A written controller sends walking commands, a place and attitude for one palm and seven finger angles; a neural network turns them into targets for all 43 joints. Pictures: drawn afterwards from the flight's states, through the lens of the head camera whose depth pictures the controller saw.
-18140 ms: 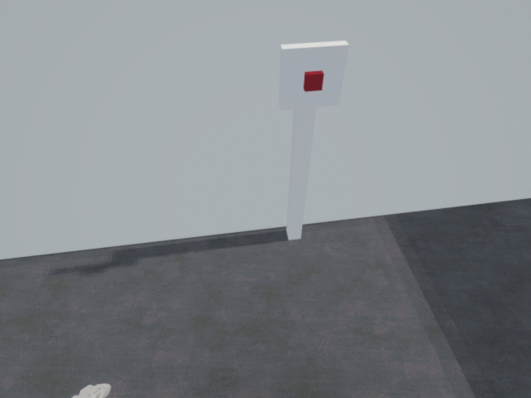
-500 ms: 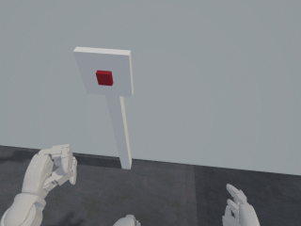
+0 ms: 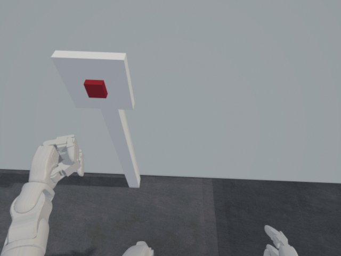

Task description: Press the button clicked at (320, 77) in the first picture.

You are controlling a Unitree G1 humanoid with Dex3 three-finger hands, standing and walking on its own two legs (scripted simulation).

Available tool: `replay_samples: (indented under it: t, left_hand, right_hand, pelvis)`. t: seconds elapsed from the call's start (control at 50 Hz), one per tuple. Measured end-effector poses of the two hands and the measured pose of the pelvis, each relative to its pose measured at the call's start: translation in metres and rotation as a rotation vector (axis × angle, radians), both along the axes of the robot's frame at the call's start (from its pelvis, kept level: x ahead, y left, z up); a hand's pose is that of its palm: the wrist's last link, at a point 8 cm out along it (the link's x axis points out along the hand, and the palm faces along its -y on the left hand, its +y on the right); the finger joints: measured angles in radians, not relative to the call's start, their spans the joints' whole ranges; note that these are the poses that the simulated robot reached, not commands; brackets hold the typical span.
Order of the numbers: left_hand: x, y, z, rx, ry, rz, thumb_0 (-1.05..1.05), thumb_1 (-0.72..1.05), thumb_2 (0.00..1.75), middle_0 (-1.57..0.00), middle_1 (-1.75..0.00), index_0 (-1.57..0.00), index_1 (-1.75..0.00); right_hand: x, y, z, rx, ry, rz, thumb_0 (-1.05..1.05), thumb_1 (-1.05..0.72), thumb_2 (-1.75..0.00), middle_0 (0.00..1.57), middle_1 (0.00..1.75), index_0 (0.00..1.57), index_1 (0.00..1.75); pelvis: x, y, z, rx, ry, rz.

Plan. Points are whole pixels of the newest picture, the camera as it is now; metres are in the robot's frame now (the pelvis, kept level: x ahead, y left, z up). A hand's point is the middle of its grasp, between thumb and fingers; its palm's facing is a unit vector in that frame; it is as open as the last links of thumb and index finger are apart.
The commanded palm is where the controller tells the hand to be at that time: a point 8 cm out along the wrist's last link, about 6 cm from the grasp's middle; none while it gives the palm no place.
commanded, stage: aim a knuckle at the button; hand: left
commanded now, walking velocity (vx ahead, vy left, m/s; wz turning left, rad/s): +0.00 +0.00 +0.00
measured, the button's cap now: (96, 88) +0.52 +0.22 +0.08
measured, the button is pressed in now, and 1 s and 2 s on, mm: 0 0 0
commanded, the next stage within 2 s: press the button with the knuckle in 1.30 s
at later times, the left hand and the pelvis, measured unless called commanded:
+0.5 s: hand (97, 127) +0.40 +0.20 +0.06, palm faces -0.01 -1.00 -0.02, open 3.1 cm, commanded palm +0.39 +0.25 +0.06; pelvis -0.02 +0.01 -0.02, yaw +0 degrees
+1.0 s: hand (101, 122) +0.43 +0.20 +0.05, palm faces +0.01 -1.00 -0.03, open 3.1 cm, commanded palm +0.40 +0.24 +0.05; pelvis -0.01 +0.01 -0.02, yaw -2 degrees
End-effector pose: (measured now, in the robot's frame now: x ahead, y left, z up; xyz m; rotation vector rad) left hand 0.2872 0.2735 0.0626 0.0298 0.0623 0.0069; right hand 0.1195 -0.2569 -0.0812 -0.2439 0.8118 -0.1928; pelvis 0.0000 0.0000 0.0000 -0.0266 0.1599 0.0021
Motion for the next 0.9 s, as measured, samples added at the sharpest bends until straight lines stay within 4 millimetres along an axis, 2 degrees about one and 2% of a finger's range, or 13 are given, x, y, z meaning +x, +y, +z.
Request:
replay_samples:
  t: [0.12, 0.2, 0.32, 0.44, 0.68, 0.8, 0.9]
  left_hand:
    - [0.013, -0.005, 0.002, -0.001, -0.056, -0.015, 0.02, 0.9, 0.9, -1.3, -1.5, -1.29, -1.5]
    - [0.029, -0.011, 0.005, -0.005, -0.076, -0.035, 0.02, 0.9, 0.9, -1.3, -1.5, -1.3, -1.5]
    - [0.054, -0.012, -0.003, -0.016, -0.019, -0.022, 0.02, 0.9, 0.9, -1.3, -1.5, -1.3, -1.5]
    - [0.081, -0.017, 0.0, -0.009, -0.05, -0.013, 0.02, 0.9, 0.9, -1.3, -1.5, -1.3, -1.5]
    - [0.14, -0.032, -0.007, -0.02, -0.033, -0.005, 0.02, 0.9, 0.9, -1.3, -1.5, -1.29, -1.5]
    - [0.14, -0.028, -0.007, -0.002, -0.045, 0.002, 0.02, 0.9, 0.9, -1.3, -1.5, -1.29, -1.5]
    - [0.127, -0.023, -0.012, -0.004, -0.026, 0.007, 0.02, 0.9, 0.9, -1.3, -1.5, -1.29, -1.5]
  right_hand:
    - [0.002, 0.001, -0.005, -0.01, 0.026, 0.001, 0.01, -0.9, -0.9, 0.2, 0.3, 0.2, 0.3]
    - [0.001, 0.005, -0.009, -0.003, 0.034, 0.001, 0.01, -0.9, -0.9, 0.2, 0.3, 0.2, 0.3]
    - [-0.011, 0.011, -0.013, 0.01, 0.064, -0.01, 0.01, -0.9, -0.9, 0.2, 0.3, 0.2, 0.3]
    - [-0.04, 0.011, -0.023, 0.004, 0.15, -0.029, 0.01, -0.9, -0.9, 0.2, 0.3, 0.2, 0.3]
    - [-0.119, 0.001, -0.041, -0.008, 0.375, -0.14, 0.01, -0.9, -0.9, 0.2, 0.3, 0.2, 0.3]
    - [-0.14, 0.003, -0.041, 0.024, 0.443, -0.191, 0.01, -0.9, -0.9, 0.2, 0.3, 0.2, 0.3]
    - [-0.132, 0.006, -0.04, 0.041, 0.437, -0.193, 0.01, -0.9, -0.9, 0.2, 0.3, 0.2, 0.3]
  pelvis:
    - [0.0, 0.003, -0.003, -0.007, 0.011, 0.007]
    - [-0.003, 0.005, -0.005, -0.009, 0.017, 0.009]
    - [-0.009, 0.007, -0.008, -0.013, 0.027, 0.007]
    - [-0.016, 0.009, -0.012, -0.022, 0.045, 0.007]
    - [-0.021, 0.011, -0.024, -0.028, 0.114, -0.016]
    - [-0.013, 0.011, -0.022, -0.02, 0.121, -0.039]
    - [-0.009, 0.009, -0.019, -0.021, 0.109, -0.036]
